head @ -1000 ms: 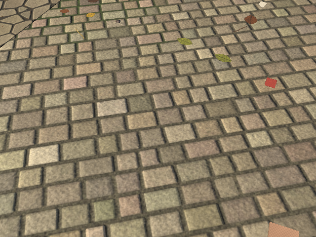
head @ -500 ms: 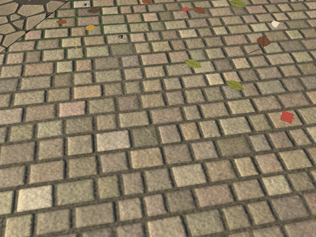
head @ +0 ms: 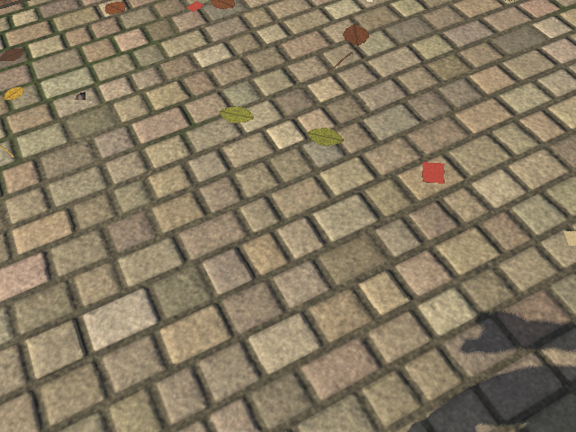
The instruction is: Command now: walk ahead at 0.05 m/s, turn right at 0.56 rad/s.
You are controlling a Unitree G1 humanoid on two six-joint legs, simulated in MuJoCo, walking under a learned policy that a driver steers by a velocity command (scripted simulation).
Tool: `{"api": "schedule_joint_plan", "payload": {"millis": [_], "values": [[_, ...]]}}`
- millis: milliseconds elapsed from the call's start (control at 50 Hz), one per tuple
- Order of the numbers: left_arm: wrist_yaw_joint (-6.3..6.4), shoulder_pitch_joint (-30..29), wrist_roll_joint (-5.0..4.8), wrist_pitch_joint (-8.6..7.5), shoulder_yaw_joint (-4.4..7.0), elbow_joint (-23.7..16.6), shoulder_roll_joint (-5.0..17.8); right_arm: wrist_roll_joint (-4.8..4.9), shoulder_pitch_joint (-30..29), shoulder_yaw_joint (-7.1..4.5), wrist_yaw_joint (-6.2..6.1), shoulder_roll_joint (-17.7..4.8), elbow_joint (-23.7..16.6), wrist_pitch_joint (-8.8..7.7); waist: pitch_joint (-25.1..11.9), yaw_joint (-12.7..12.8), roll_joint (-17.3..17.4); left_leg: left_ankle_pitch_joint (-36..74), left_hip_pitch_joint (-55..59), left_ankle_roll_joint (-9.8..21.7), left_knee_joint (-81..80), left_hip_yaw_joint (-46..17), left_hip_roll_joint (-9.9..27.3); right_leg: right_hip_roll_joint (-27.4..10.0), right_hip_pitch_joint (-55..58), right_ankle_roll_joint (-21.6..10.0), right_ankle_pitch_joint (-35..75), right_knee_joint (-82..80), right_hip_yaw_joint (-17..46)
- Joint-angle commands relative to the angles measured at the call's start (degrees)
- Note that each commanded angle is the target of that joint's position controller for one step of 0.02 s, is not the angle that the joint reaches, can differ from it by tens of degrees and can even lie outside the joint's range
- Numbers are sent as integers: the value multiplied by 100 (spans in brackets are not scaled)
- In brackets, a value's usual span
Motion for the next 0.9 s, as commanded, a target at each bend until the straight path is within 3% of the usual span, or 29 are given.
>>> {"api": "schedule_joint_plan", "payload": {"millis": [20,100,200,260,280,300,320,340,360,380,400,460,520,620,660,680,700,720,740,760,780,800,840,900], "values": [[118,-147,60,9,251,-489,868,-15,369,-146,-59,-489,-278,31,-1110,-231,-615,405,-169,-96,-641,-233,38,-1308,1011,-1079,1509,-988,1704],[236,-72,8,62,320,-508,997,-2,261,-82,-68,-364,-269,30,-1278,-114,-754,842,226,-197,-1646,-320,-79,-1174,892,-971,647,-962,1829],[219,-77,8,153,317,-574,969,54,146,-130,28,-465,-355,-47,-1122,4,-1047,892,581,-65,-2639,-368,-199,-1109,875,-787,-413,-927,2454],[244,-128,-80,222,283,-608,873,43,595,-212,95,-539,-239,-128,-1064,-243,-991,1650,1564,218,-4208,-266,-94,-794,575,-429,-559,-517,2462],[246,32,-58,223,209,-631,619,-63,799,-315,68,-940,-249,-115,-1125,-193,-287,1621,2184,590,-4640,-1115,941,-402,-56,-102,-1466,322,2012],[230,-28,-99,167,199,-850,516,-227,679,-419,50,-1416,-214,-50,-728,27,1565,2255,2076,1452,-5083,-2579,2036,567,-1227,230,-2566,1542,645],[214,75,15,89,337,-757,979,-317,386,-350,36,-1116,-434,-89,-726,-38,1375,2610,1744,1882,-5113,-2920,2440,201,-1242,464,-2731,2956,791],[186,242,-36,105,429,-586,1158,-249,31,-261,-15,-806,-560,-101,-694,112,912,2763,1653,1693,-4965,-2292,2128,115,-1158,529,-2354,3544,818],[202,432,-48,171,429,-408,1058,-146,-207,-220,-40,-645,-613,-96,-606,206,681,2768,1657,1397,-4844,-1671,1716,70,-1139,637,-2041,3833,701],[218,499,-24,229,401,-349,931,-47,-245,-192,-64,-560,-629,-91,-559,156,649,2816,1805,1285,-4782,-1347,1541,30,-1291,736,-1738,4131,644],[204,478,-40,268,350,-352,763,-21,-178,-162,-90,-533,-623,-68,-506,103,639,3072,1821,1298,-4769,-1054,1441,-8,-1315,820,-1608,4277,539],[166,-53,-122,269,237,-605,531,-73,235,-195,-148,-631,-554,29,-500,-231,830,3257,2356,1412,-4788,-617,1379,-201,-1465,983,-1355,3510,172],[96,-279,-82,258,151,-766,405,-53,390,-292,-136,-883,-520,87,-697,-392,982,3481,2625,1492,-4699,-441,1592,-426,-1000,996,-1561,2553,-14],[-10,-125,-98,310,193,-793,534,91,292,-388,-9,-1106,-496,82,-773,-323,1108,3776,2403,1417,-4468,-163,1813,-379,66,701,-1451,1140,-452],[-40,234,-96,324,236,-669,507,212,166,-385,4,-1068,-462,70,-807,-54,985,3621,2195,1123,-4008,98,1728,-238,794,403,-620,-58,-619],[2,459,-83,322,303,-588,641,212,430,-340,22,-878,-339,44,-882,3,651,3146,1775,771,-3514,392,1538,-178,1522,203,25,-620,-445],[80,692,-90,295,454,-615,1177,10,554,-256,49,-571,-381,27,-1010,-37,-629,1552,527,216,-2119,942,1016,-1154,2623,-181,1834,-786,975],[104,631,55,223,497,-774,1679,-211,203,-138,27,-347,-742,0,-977,-37,-1959,-1040,-1082,-208,-766,777,196,-2512,2863,-1378,3415,-607,2816],[50,809,187,84,435,-726,1385,-95,-210,-235,-17,-669,-798,-18,-1371,408,-1337,-1117,-1094,-213,134,-64,166,-2585,2573,-1826,2939,-791,2827],[56,557,170,-3,352,-648,1228,29,-251,-279,-27,-781,-779,2,-1067,217,-1086,-637,-1137,-138,335,-214,269,-2203,2339,-1509,2433,-824,2261],[100,220,64,-24,324,-639,1089,20,-139,-307,-61,-776,-672,21,-894,41,-835,-125,-1141,-109,166,-262,329,-1829,2149,-1143,1941,-814,1878],[136,-23,-34,-3,262,-668,947,-28,-89,-327,-97,-815,-624,46,-801,-45,-800,219,-1090,-133,-13,-284,339,-1657,1985,-953,1854,-807,1719],[199,-165,-6,50,210,-697,915,-56,98,-319,-71,-727,-569,43,-910,-179,-816,686,-631,-218,-23,-193,148,-1445,1640,-922,2086,-805,1541],[245,-71,1,71,223,-649,949,-3,48,-240,-45,-521,-585,29,-946,-109,-818,922,-461,-268,-937,-206,33,-1326,1701,-911,1641,-775,1624]]}}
